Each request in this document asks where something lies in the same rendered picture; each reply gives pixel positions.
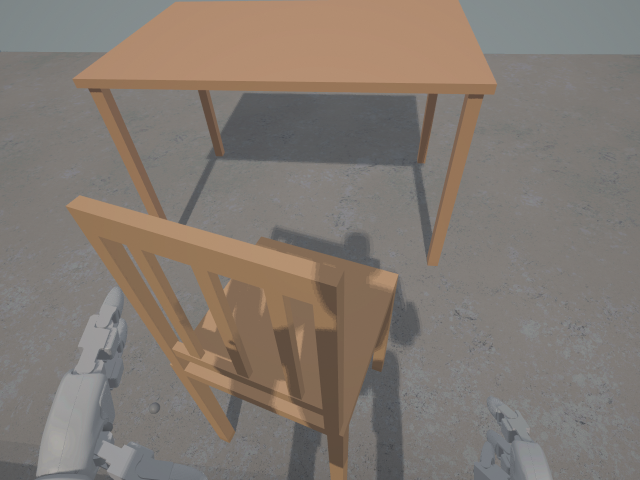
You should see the robot right hand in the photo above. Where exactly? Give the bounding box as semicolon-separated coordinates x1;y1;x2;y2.
474;396;553;480

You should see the table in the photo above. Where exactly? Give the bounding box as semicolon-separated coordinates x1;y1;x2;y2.
72;0;497;266

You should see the robot left hand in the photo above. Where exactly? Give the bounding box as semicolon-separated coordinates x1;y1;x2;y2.
36;286;208;480

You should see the chair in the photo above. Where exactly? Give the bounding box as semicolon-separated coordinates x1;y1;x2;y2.
66;195;399;480

